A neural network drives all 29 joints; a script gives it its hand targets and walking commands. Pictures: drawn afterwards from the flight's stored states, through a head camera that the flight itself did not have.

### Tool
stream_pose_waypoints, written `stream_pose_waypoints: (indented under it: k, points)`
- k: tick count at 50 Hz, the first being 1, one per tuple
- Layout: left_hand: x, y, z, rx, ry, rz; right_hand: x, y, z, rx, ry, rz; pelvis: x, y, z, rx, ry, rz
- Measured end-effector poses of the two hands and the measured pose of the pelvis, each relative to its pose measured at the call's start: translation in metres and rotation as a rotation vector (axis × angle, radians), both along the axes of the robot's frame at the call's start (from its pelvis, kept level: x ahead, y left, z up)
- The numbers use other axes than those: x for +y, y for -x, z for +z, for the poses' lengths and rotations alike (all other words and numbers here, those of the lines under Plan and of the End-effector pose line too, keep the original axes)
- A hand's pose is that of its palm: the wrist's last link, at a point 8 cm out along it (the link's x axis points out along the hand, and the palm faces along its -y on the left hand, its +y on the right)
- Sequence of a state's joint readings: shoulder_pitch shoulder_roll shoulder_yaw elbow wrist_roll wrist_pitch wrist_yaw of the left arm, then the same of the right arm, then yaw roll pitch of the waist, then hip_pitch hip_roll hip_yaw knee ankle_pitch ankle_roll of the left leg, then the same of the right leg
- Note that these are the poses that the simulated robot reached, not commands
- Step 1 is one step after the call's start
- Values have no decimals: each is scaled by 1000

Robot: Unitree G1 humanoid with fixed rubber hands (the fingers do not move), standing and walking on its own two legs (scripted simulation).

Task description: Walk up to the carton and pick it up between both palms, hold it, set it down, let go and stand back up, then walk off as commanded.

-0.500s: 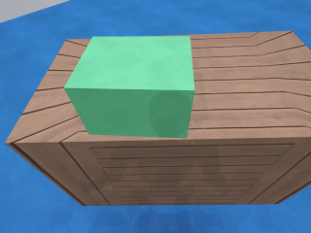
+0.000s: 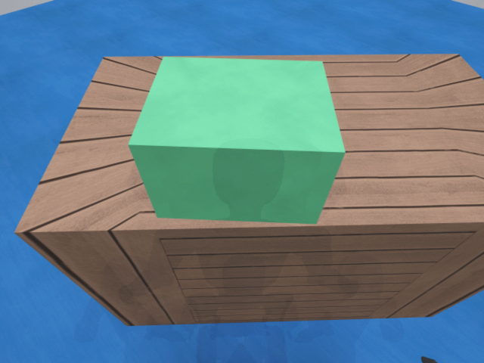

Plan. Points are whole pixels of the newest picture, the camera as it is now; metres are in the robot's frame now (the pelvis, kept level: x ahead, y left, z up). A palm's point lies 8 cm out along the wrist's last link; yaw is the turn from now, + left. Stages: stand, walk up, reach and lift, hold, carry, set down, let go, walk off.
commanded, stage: walk up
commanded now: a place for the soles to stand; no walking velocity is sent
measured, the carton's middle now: (239, 139) +0.52 +0.00 +0.07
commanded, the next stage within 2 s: none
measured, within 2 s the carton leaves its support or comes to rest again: neither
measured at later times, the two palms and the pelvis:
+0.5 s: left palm out of the picture +0.13 +0.31 -0.07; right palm out of the picture +0.10 -0.33 -0.09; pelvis +0.00 -0.01 +0.01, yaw -2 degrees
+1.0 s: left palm (7, 349) +0.19 +0.40 -0.10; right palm out of the picture +0.15 -0.27 -0.04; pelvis +0.10 +0.07 +0.02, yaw -4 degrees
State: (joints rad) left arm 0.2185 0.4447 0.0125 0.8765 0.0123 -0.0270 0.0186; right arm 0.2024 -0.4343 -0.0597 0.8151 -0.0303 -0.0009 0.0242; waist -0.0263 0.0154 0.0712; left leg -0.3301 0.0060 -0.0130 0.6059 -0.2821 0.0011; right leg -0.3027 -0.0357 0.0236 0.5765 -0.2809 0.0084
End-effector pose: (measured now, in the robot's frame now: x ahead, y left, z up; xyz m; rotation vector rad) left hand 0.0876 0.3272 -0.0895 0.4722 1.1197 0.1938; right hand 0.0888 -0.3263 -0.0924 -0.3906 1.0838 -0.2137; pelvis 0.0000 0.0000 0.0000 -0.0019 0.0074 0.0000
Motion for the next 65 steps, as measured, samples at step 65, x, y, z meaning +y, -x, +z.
stream_pose_waypoints:
  k: [65]
  points:
    - [9, -156, 10, -76, 52, -104, 23, -53, 9, -33, 22, -110, 32, -98, 6, -43, -22, -91]
